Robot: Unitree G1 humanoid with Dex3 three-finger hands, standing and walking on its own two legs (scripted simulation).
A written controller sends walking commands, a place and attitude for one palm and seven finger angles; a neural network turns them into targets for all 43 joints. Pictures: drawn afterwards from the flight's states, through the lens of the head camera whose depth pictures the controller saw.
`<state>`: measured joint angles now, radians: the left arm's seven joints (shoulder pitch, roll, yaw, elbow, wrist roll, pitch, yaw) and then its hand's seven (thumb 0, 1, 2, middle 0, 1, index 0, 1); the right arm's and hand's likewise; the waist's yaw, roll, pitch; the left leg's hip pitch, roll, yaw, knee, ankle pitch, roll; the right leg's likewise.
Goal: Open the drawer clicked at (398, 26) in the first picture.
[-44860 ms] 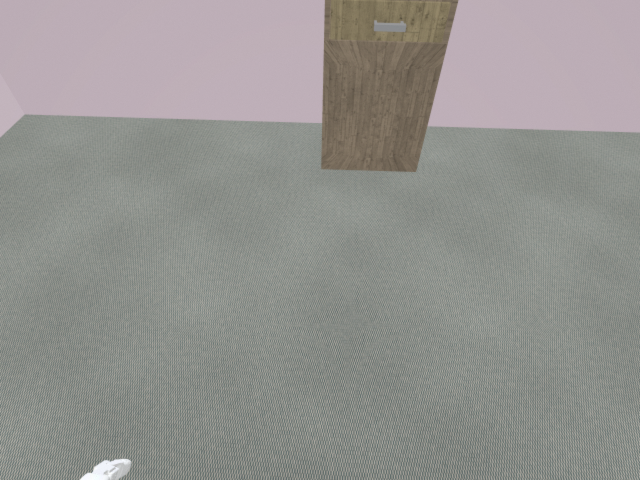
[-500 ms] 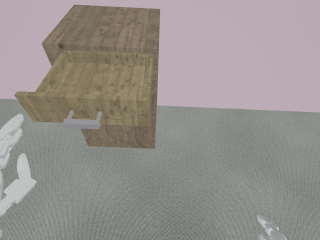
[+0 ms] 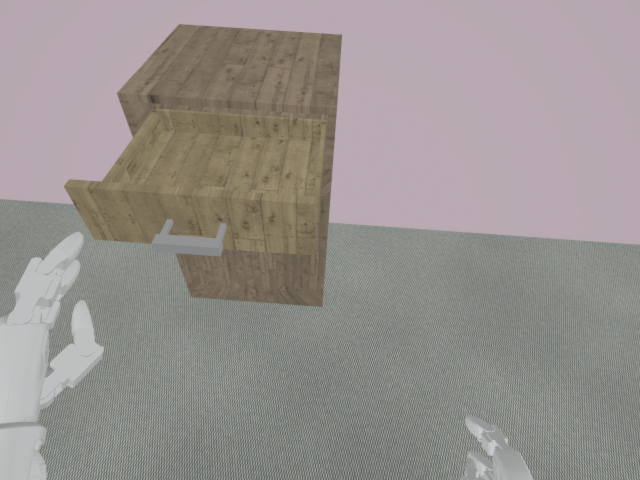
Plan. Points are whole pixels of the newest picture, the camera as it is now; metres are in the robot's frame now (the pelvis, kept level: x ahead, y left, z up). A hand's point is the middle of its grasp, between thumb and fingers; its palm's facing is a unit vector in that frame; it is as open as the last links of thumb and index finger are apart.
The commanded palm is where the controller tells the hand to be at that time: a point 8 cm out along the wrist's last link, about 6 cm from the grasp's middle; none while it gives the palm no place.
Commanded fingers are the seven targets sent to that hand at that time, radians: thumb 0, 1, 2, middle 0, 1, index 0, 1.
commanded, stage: let the arm hang, fingers relaxed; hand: left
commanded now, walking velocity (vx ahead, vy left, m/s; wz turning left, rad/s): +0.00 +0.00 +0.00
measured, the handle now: (191, 236) +0.52 +0.27 -0.05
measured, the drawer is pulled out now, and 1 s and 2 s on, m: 0.30 0.30 0.30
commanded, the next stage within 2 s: look to check the result in 1.06 s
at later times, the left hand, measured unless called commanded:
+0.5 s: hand out of the picture -0.01 +0.21 -0.17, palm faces +0.00 -0.97 -0.24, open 7.2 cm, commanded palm none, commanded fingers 0.00 0.90 0.90 -0.20 -0.30 -0.20 -0.30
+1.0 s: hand out of the picture -0.01 +0.18 -0.17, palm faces +0.00 -0.98 -0.18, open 7.3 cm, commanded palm none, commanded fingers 0.00 0.90 0.90 -0.20 -0.30 -0.20 -0.30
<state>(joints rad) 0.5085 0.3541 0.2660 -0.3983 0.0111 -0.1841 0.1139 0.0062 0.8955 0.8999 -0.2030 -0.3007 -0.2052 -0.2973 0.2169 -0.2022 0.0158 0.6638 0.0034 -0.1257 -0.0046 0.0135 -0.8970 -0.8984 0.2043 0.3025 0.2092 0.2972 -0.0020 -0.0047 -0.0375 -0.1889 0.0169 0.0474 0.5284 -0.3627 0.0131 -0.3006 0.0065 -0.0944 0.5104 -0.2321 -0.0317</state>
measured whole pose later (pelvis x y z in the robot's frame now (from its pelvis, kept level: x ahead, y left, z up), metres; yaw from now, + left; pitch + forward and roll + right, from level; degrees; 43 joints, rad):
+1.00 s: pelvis -0.02 +0.01 +0.01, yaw -1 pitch -2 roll +0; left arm 0.27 0.15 0.00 1.12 0.02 0.01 0.03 0.01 0.92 0.90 -0.20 -0.30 -0.20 -0.30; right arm 0.34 -0.13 0.00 1.11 0.00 0.00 -0.03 0.00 -0.90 -0.90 0.20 0.30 0.20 0.30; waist 0.00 -0.01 0.05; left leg -0.07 -0.01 0.07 0.39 -0.28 0.03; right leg -0.20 -0.01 -0.07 0.39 -0.16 -0.01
